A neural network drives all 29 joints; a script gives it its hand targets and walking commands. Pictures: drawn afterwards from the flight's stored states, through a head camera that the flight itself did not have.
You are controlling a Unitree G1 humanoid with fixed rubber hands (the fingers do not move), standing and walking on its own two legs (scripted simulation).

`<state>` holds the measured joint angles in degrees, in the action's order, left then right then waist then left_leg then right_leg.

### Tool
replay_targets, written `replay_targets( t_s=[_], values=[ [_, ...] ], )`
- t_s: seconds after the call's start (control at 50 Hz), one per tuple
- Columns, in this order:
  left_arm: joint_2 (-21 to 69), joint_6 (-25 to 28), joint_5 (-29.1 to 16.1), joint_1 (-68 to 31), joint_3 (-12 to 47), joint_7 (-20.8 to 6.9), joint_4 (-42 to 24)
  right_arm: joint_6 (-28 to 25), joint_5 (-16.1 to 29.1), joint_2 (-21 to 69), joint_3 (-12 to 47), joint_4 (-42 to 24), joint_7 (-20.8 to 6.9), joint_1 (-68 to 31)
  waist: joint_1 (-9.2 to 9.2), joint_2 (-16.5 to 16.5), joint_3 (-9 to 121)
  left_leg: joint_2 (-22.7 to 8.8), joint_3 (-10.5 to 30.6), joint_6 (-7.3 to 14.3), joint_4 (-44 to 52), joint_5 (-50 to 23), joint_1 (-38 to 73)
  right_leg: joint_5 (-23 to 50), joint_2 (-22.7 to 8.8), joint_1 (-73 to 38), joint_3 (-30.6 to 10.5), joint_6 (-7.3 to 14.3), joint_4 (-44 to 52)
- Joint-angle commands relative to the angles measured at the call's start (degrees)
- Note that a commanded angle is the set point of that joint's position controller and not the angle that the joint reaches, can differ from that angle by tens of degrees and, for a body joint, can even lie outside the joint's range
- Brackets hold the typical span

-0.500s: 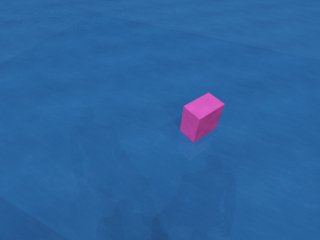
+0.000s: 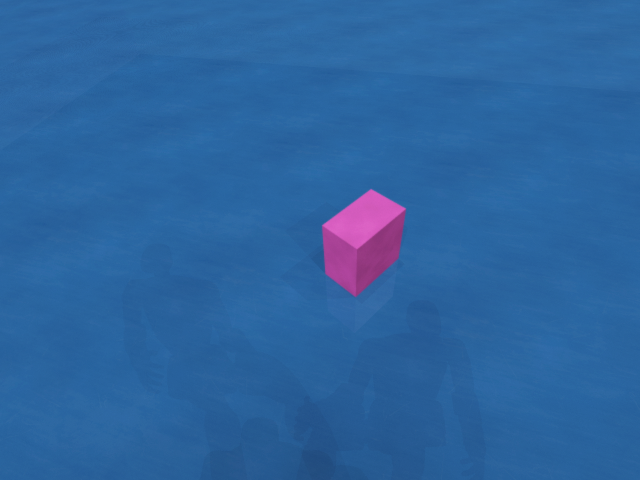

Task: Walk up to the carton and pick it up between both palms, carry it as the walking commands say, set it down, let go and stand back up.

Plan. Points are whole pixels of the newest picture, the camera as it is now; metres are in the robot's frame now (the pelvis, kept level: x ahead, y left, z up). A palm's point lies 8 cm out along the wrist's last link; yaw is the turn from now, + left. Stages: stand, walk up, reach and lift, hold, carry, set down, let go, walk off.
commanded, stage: walk up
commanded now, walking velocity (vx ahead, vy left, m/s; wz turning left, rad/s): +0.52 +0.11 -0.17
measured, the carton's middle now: (363, 243) +1.02 -0.13 -0.61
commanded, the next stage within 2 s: none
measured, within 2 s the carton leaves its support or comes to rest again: neither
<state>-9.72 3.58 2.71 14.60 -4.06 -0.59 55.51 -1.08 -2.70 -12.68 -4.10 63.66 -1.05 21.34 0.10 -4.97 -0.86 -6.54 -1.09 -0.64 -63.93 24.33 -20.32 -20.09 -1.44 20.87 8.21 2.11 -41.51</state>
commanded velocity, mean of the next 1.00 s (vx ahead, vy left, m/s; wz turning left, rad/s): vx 0.41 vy -0.02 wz -0.02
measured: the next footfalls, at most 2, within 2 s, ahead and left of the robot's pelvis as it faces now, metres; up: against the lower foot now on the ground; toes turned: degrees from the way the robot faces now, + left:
left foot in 0.40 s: +0.37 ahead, +0.17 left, +0.00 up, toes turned +8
right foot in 0.90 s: +0.51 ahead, -0.15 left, +0.00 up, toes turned -8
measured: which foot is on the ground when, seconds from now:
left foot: up 0.00-0.38, down 0.40-0.90, up 0.92-1.00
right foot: down 0.00-0.40, up 0.42-0.88, down 0.90-1.00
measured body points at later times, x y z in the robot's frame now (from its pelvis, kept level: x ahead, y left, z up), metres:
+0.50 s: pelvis +0.25 +0.06 +0.00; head +0.30 +0.08 +0.45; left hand +0.18 +0.28 -0.16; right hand +0.38 -0.16 -0.13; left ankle +0.33 +0.16 -0.71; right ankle +0.08 -0.07 -0.63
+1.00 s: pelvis +0.45 +0.00 +0.01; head +0.49 -0.03 +0.46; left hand +0.61 +0.19 -0.12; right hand +0.35 -0.22 -0.15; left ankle +0.34 +0.14 -0.65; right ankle +0.51 -0.11 -0.71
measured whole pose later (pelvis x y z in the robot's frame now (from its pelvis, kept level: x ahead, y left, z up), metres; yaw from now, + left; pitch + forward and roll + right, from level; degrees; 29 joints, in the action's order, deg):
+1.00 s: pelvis +0.45 +0.00 +0.01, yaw -3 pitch +0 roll -1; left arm -7.2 3.2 2.1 4.5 -1.4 -0.9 54.2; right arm -0.9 -0.5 -9.2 -3.6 62.9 0.8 23.7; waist 4.9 -3.5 -4.8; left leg -7.2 -2.7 -2.0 -62.1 29.8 -17.5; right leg -14.2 -2.6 22.4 9.4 1.9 -36.5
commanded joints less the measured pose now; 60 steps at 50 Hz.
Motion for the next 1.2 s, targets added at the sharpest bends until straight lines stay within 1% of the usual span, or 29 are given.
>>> replay_targets(
  t_s=[0.0, 0.1, 0.22, 0.3, 0.34, 0.36, 0.38, 0.4, 0.42, 0.44, 0.46, 0.5, 0.52, 0.58, 0.76, 0.8, 0.84, 0.86, 0.88, 0.9, 0.92, 0.96, 1.0, 1.08, 1.1, 1.12, 1.14, 1.16, 1.18],
  values=[
    [-9.4, 1.16, -0.72, 6.69, -0.79, 0.48, -0.48, -2.29, 0.64, 0.84, 0.89, -9.37, -1.29, -4.9, -1.5, 14.95, -6.47, -4.56, 0.49, -0.19, -1.92, -10.1, -19.86, -12.47, -20.63, -6.73, -32.36, 7.61, 34.91],
    [-8.23, 1.9, -0.77, 10.3, -0.03, 0.5, 1.22, -0.89, 0.44, -0.55, 0.32, -9.6, -1.34, -7.06, -1.59, 12.68, -5.28, -3.1, -2.56, -0.9, 8.56, -13.3, -15.59, -0.3, -16.96, -8.45, -21.61, 6.73, 33.61],
    [-7.46, 2.26, -0.8, 15.21, -0.45, 1.16, 3.83, -0.83, 1.31, -0.41, -0.66, -13.4, -2.3, -19.66, -4.73, 10.75, -9.2, -2.03, -3.96, -1.62, 20.62, -18.45, -20.55, 3.98, -18.54, -17.35, -18.65, 6.06, 36.0],
    [-6.7, 2.14, -0.48, 15.3, -0.45, 1.35, 5.17, -1.59, 1.67, 0.56, -0.82, -14.35, -2.48, -20.45, -4.18, 12.05, -7.68, -0.55, -6.6, -0.2, 29.69, -16.31, -10.49, 15.05, -16.85, -16.68, -12.68, 3.74, 30.67],
    [-7.72, 1.97, -0.37, 13.09, -0.96, 1.39, 5.31, -2.05, 1.25, -0.5, -1.39, -12.21, -2.0, -13.01, -0.54, 11.85, -3.76, 2.73, -9.23, 1.49, 33.55, -13.82, 3.42, 29.15, -15.32, -12.96, -8.38, 2.56, 19.58],
    [-7.81, 1.74, -0.73, 13.01, -1.08, 1.04, 5.29, -2.78, 1.22, -3.22, -2.26, -9.22, -1.3, -3.53, 3.35, 7.83, 2.61, 3.25, -8.23, 2.91, 36.3, -13.55, 16.3, 31.96, -11.99, -9.78, -5.36, 1.32, 5.66],
    [-5.14, 1.76, -1.44, 14.69, -0.53, 0.58, 5.47, -3.7, 0.1, -9.58, -3.92, -6.57, -0.14, 9.15, 8.21, -3.52, 10.53, -11.27, 9.79, 6.74, 40.5, -10.85, 32.83, 14.53, -4.54, 4.02, -0.98, -1.57, -15.18],
    [-1.68, 1.63, -1.92, 16.96, 0.21, 0.41, 4.11, -3.87, 0.25, -16.68, -5.09, -4.84, 0.68, 15.86, 7.94, -15.14, 15.28, -24.76, 33.97, 9.91, 48.64, -11.98, 39.89, -12.17, 2.4, 14.31, -4.77, -2.57, -27.84],
    [-3.24, 1.3, -1.54, 12.18, -0.35, 0.39, 3.93, -3.37, 1.16, -14.55, -4.65, -4.31, 1.23, 13.59, 7.62, -7.36, 12.18, -24.78, 34.74, 12.71, 48.72, -16.23, 36.41, -8.91, -0.92, 17.45, -9.63, -2.19, -35.56],
    [-3.0, 1.56, -2.55, 9.95, -0.3, 0.33, 3.12, -3.9, 0.79, -10.26, -3.13, -4.89, 1.02, 10.01, 6.03, -2.31, 10.46, -21.24, 29.76, 11.97, 46.19, -18.92, 32.46, -3.2, -2.66, 19.12, -10.0, -1.68, -38.34],
    [-3.04, 1.67, -2.15, 9.26, -0.13, 0.29, 3.03, -4.28, 0.83, -7.51, -2.03, -6.01, 0.99, 6.06, 4.15, -2.36, 7.81, -18.69, 22.17, 8.58, 46.6, -19.95, 26.39, -1.08, -4.38, 18.26, -9.89, -1.32, -36.29],
    [-0.59, 0.55, -1.06, 6.48, 0.08, -0.09, 3.57, -4.65, 0.63, -4.67, -1.35, -7.02, 1.63, -0.05, 2.83, -2.27, 3.8, -15.34, 13.82, 7.68, 48.07, -21.79, 15.82, 3.32, -7.09, 13.67, -8.77, -1.52, -32.38],
    [-1.38, -0.26, -0.71, 7.52, -0.36, -0.25, 3.74, -4.58, 1.05, -5.26, -1.24, -6.89, 1.98, 0.51, 2.66, -0.19, 2.84, -17.58, 14.16, 8.78, 47.33, -30.12, 13.21, 3.7, -7.1, 12.63, -9.04, -2.17, -32.38],
    [-1.61, -2.32, -0.65, 4.53, -0.27, -0.57, 2.17, -4.89, 0.79, -5.02, -0.6, -5.98, 2.34, 1.8, 1.09, -3.24, 0.95, -18.26, 11.84, 11.1, 48.34, -36.51, 11.11, 4.44, -7.79, 13.39, -9.87, -3.85, -27.99],
    [-2.69, -3.74, -1.3, -7.59, -0.01, -3.03, -3.85, -2.97, 1.21, -6.78, -0.75, -3.79, 2.32, 3.69, 2.0, -6.27, -6.06, -12.0, -1.17, 6.25, 48.59, -35.9, 5.07, 12.25, -3.94, 1.46, -1.78, -3.99, 1.47],
    [-3.84, -3.66, -1.01, -8.01, -0.21, -2.87, -3.7, -2.37, 1.51, -6.97, -1.04, -3.44, 2.27, 5.3, 2.93, -4.25, -4.98, -11.32, -1.08, 6.06, 45.09, -36.34, 6.45, 11.62, -1.85, -1.9, 0.08, -3.48, 4.61],
    [-4.46, -2.98, -0.74, -4.24, -0.27, -2.13, -2.45, -1.96, 1.97, -6.01, -0.7, -3.34, 2.17, 5.35, 0.91, -2.18, -1.81, -8.96, -2.93, 4.54, 37.25, -34.36, 5.77, 13.88, -0.69, -10.89, 0.17, -2.12, 12.05],
    [-7.23, -1.9, -0.97, 3.24, -0.84, -1.29, -0.57, -2.26, 1.79, -3.8, -0.31, -3.64, 1.68, 6.77, -1.75, 4.49, 3.95, -4.94, -5.34, 2.16, 27.29, -26.79, 2.36, 23.33, -3.51, -22.02, -3.52, -0.27, 14.43],
    [-12.5, -1.03, -1.05, 12.62, -1.79, -0.22, 1.53, -2.33, 2.26, 1.54, 0.64, -5.61, 1.23, 6.96, -5.69, 20.25, 13.92, -0.04, -8.19, -1.25, 9.63, 1.17, -8.78, 34.73, -20.99, -35.95, -20.18, 4.89, 16.76],
    [-15.37, -0.63, -0.77, 15.44, -1.89, 0.75, 1.72, -1.9, 2.52, 2.86, 0.74, -6.06, 1.93, 5.97, -6.37, 20.26, 17.29, 0.64, -2.54, -0.14, -3.08, 14.42, -11.95, 43.5, -29.04, -35.2, -28.14, 8.59, 19.2],
    [-14.13, -0.26, -0.38, 11.92, -1.51, 1.03, 1.1, -1.1, 3.02, 1.24, -0.01, -5.1, 2.39, 4.64, -6.19, 12.9, 13.8, -0.6, 1.04, -0.95, -7.11, 9.43, -12.94, 41.87, -28.22, -30.36, -26.36, 9.75, 18.96],
    [-9.16, 0.7, -0.8, 4.32, -0.5, 1.29, -0.31, -1.43, 1.62, 0.53, 0.13, -5.74, 1.84, 1.51, -3.31, 13.36, 6.59, -1.47, 0.49, -0.96, -7.07, 3.25, -13.79, 43.67, -21.76, -21.38, -19.63, 7.72, 21.71],
    [-7.66, 1.33, -1.19, -0.23, 0.61, 1.57, -1.39, -0.58, 1.31, 1.59, 0.39, -4.92, 1.56, 4.0, -0.35, 13.26, 3.54, -2.06, 0.57, -0.86, -0.43, -0.28, -6.33, 43.37, -18.54, -12.11, -14.05, 6.39, 23.12],
    [-6.47, 1.68, -1.44, -0.24, 0.47, 1.63, -0.22, 0.79, 1.39, 2.24, 0.36, -6.12, 1.82, 2.04, 0.56, 13.69, 1.59, -1.05, -1.59, -0.51, 11.88, 0.78, -2.57, 38.78, -17.74, -10.07, -13.38, 6.65, 24.57],
    [-5.17, 1.4, -1.44, -0.97, 0.71, 2.04, -0.13, 0.96, 1.4, 2.57, 0.49, -6.55, 2.09, 0.92, 0.78, 12.72, 1.69, -0.42, -1.44, -0.71, 17.59, 0.9, -0.51, 40.83, -16.68, -10.15, -11.93, 6.25, 23.12],
    [-4.85, 0.83, -2.15, -2.03, 0.47, 2.63, -0.38, 1.24, 2.45, 2.22, 0.25, -7.28, 2.56, -1.54, 1.02, 13.48, -0.19, 0.88, -1.23, -0.72, 21.68, 0.53, -0.67, 56.11, -15.66, -11.19, -10.71, 6.7, 18.77],
    [-5.05, 0.27, -2.16, -1.68, 0.16, 2.72, 0.34, 1.0, 2.98, 1.87, 0.4, -7.71, 2.74, -1.52, 1.18, 15.03, 1.04, 2.12, -2.33, -0.36, 26.77, -2.92, -0.63, 57.39, -14.47, -13.41, -9.94, 6.68, 16.54],
    [-5.01, -0.48, -2.15, -0.2, 0.07, 2.7, 0.67, 0.91, 3.18, 1.47, 0.36, -7.29, 2.71, -0.78, 0.92, 14.35, 3.77, 2.54, -2.91, -0.07, 30.92, -8.57, 3.52, 51.51, -13.44, -13.15, -8.93, 5.86, 15.66],
    [-5.77, -1.26, -2.31, -0.65, 0.04, 2.86, 0.95, 0.77, 2.74, 1.03, 0.36, -6.55, 2.74, 0.85, 2.48, 12.95, 5.46, 1.22, -2.5, 0.96, 35.9, -20.11, 10.29, 41.38, -12.65, -9.58, -7.66, 4.33, 14.65]
  ],
)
